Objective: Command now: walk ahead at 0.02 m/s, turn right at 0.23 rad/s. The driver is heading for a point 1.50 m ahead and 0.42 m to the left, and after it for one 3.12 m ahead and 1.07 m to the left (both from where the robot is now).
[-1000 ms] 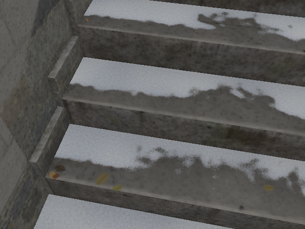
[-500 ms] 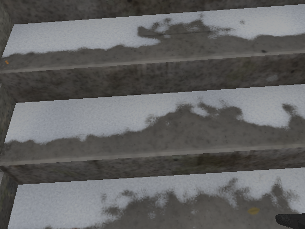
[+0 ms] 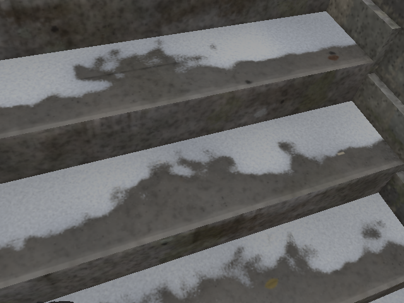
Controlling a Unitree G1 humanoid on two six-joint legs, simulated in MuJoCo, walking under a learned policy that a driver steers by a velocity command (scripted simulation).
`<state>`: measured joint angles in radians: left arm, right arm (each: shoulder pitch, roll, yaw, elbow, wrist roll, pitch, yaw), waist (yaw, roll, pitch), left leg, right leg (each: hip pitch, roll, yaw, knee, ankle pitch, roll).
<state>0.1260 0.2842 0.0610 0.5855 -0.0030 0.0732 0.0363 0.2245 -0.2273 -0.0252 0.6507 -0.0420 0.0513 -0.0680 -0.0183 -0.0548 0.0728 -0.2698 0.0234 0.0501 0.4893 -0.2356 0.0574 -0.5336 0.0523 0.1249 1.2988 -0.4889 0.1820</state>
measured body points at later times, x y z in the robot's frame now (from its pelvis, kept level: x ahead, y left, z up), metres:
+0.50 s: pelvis +0.00 -0.04 +0.00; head +0.01 -0.05 +0.45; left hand +0.10 +0.18 -0.13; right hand +0.06 -0.29 -0.14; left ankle +0.01 +0.09 -0.74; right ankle -0.02 -0.15 -0.74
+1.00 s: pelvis +0.01 -0.06 +0.00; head +0.02 -0.06 +0.45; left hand +0.06 +0.18 -0.15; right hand +0.02 -0.31 -0.15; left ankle +0.01 +0.09 -0.74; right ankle -0.02 -0.15 -0.74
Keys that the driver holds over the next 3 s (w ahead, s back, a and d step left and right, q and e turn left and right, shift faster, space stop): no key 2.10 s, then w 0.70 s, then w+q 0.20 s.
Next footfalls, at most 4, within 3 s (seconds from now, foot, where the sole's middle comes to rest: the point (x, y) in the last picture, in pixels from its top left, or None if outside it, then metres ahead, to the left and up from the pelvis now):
0.16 right None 0.02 -0.15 -0.78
2.44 left None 0.08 0.07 -0.78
2.88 right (248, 290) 0.43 -0.16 -0.61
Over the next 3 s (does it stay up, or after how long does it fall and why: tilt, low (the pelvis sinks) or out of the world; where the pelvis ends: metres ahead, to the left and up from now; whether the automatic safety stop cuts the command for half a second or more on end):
stays up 0.29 -0.07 0.09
